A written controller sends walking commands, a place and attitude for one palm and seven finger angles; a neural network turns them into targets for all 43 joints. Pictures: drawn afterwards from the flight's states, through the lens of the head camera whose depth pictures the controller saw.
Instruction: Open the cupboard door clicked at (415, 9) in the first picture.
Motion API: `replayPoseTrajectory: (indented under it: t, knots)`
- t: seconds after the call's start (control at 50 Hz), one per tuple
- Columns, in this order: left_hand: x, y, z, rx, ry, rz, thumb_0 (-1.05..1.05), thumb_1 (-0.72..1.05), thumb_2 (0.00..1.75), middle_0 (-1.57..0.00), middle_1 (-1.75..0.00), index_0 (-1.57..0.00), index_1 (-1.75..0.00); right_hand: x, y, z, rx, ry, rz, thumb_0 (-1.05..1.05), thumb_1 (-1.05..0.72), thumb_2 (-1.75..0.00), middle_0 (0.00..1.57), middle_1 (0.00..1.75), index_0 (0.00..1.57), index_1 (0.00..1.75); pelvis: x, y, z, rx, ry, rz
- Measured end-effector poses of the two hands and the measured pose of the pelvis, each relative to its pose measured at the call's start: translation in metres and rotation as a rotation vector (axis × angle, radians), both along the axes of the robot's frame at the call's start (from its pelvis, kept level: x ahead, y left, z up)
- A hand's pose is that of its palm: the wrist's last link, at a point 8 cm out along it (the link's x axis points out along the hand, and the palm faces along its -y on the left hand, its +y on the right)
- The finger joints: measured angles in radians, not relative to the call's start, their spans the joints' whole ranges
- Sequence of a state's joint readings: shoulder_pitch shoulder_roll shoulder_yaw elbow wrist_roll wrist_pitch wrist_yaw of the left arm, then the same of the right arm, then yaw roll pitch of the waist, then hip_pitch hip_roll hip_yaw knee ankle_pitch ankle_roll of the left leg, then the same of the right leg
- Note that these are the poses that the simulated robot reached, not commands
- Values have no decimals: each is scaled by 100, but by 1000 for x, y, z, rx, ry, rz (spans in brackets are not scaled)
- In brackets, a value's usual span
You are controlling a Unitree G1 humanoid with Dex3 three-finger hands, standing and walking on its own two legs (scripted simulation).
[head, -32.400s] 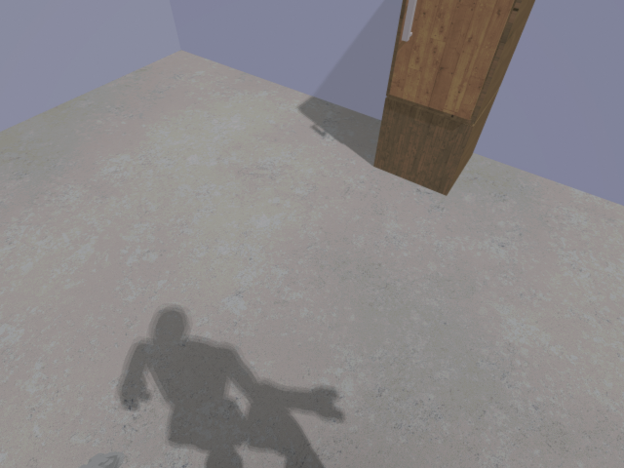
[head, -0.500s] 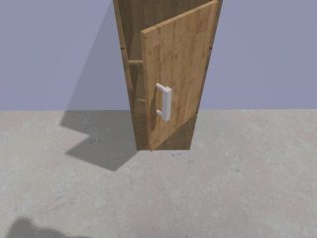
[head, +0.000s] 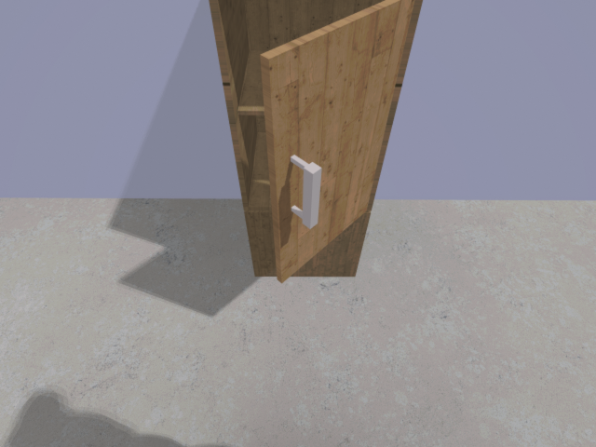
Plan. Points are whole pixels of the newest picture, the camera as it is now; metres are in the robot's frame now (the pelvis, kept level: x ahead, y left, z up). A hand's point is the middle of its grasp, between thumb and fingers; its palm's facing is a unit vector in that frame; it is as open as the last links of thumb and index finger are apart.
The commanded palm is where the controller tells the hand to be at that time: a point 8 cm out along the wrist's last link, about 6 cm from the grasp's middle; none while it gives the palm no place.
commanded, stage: look to check the result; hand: left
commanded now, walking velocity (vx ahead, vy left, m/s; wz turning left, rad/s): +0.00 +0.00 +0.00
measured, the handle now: (303, 192) +0.56 +0.02 -0.02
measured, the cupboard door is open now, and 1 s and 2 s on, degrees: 45 45 45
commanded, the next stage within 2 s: walk to a spot facing it in 0.32 s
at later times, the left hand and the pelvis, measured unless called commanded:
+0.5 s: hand out of the picture +0.02 +0.17 -0.17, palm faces +0.03 -0.98 -0.20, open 7.4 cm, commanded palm none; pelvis +0.01 +0.00 +0.00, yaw -1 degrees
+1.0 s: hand out of the picture +0.08 +0.17 -0.16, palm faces -0.17 -0.94 -0.31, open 7.4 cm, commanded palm none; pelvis -0.01 -0.03 -0.01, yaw -15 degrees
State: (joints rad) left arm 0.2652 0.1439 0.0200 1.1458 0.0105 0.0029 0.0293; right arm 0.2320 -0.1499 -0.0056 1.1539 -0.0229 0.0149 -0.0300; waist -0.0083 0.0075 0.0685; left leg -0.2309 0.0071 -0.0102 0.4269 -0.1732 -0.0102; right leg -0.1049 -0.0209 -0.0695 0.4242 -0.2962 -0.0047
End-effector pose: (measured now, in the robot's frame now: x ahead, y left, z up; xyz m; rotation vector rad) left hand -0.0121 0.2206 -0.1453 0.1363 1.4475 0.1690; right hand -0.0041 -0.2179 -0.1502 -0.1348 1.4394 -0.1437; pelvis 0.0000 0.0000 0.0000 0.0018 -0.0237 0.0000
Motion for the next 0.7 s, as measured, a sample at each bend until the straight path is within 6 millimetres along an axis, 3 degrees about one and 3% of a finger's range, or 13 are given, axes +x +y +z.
replayPoseTrajectory:
  t: [0.38, 0.7]
  knots:
    - [19, -3, 1, -2, -25, -6, 1, 91, 90, -20, -30, -20, -30, 21, -9, 3, -17, -30, 9, 1, -92, -90, 20, 29, 20, 30, 11, -3, 1, 4, 0, -3]
    - [39, 10, -5, 16, -7, -67, 1, 91, 90, -20, -30, -20, -30, 13, -19, -1, -53, -60, -101, 0, -91, -90, 20, 29, 20, 30, 7, -4, -7, 5, 14, -103]
